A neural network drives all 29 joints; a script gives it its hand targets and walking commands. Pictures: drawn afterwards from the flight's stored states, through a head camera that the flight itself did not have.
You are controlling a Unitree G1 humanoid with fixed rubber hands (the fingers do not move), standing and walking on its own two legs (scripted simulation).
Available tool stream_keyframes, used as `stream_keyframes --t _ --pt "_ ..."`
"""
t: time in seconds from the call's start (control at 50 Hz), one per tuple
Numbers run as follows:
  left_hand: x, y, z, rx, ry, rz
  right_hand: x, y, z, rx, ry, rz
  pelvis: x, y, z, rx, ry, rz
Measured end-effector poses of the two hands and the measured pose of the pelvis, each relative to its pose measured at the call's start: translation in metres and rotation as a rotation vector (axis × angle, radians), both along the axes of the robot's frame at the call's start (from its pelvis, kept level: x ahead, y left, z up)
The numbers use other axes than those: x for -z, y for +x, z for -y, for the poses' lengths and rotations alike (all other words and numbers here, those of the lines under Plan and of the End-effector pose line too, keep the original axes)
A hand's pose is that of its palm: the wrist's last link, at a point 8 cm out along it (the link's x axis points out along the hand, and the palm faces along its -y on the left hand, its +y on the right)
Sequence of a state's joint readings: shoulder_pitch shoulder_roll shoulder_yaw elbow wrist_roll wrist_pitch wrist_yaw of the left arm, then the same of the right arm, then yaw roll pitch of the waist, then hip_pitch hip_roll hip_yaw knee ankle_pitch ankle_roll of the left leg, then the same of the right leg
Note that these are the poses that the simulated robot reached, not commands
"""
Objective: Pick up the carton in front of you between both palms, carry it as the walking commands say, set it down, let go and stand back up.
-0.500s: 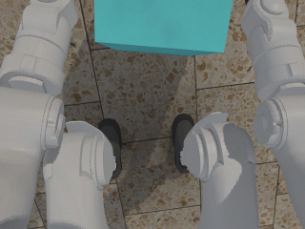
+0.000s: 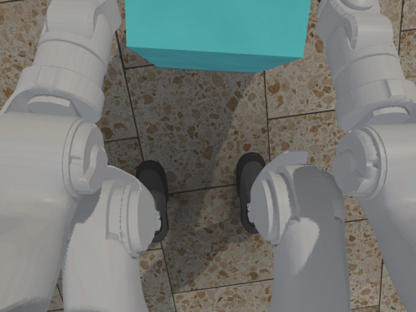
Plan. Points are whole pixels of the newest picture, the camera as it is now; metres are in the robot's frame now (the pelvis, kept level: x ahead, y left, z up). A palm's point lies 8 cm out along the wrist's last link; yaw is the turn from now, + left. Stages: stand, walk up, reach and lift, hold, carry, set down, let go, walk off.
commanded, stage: reach and lift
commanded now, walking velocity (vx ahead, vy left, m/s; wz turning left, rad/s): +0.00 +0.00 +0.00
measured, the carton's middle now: out of the picture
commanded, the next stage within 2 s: none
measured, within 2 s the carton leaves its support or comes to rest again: leaves its support in 0.16 s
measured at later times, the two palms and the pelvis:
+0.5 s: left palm out of the picture +0.53 +0.10 +0.01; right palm out of the picture +0.49 -0.20 +0.01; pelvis +0.00 +0.01 +0.07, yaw -1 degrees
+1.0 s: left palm out of the picture +0.49 +0.11 +0.14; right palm out of the picture +0.47 -0.19 +0.14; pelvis +0.03 +0.01 +0.19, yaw -2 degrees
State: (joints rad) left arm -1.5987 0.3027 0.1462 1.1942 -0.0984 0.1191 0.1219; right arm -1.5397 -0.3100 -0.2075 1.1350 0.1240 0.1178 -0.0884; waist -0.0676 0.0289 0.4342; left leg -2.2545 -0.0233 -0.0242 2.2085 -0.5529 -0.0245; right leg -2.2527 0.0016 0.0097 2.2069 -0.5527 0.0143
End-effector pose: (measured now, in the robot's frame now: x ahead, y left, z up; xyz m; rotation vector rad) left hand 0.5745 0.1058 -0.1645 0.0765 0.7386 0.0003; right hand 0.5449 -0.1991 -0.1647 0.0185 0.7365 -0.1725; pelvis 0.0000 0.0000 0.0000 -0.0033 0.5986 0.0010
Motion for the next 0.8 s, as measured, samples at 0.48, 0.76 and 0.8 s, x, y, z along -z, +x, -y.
stream_keyframes --t 0.48,0.76,0.8 --pt "-0.167 -0.043 0.005 -0.045 -0.041 0.042 -0.164 -0.049 -0.003 0.095 0.011 0.04 -0.069 0.003 -0.009 0.019 -0.001 -0.131" --pt "-0.237 -0.058 0.003 -0.056 -0.049 0.059 -0.239 -0.057 -0.003 0.076 -0.005 0.055 -0.125 0.0 -0.012 0.041 0.01 -0.152" --pt "-0.246 -0.06 0.002 -0.059 -0.049 0.058 -0.248 -0.059 -0.004 0.074 -0.003 0.055 -0.133 0.005 -0.011 0.042 0.01 -0.151"
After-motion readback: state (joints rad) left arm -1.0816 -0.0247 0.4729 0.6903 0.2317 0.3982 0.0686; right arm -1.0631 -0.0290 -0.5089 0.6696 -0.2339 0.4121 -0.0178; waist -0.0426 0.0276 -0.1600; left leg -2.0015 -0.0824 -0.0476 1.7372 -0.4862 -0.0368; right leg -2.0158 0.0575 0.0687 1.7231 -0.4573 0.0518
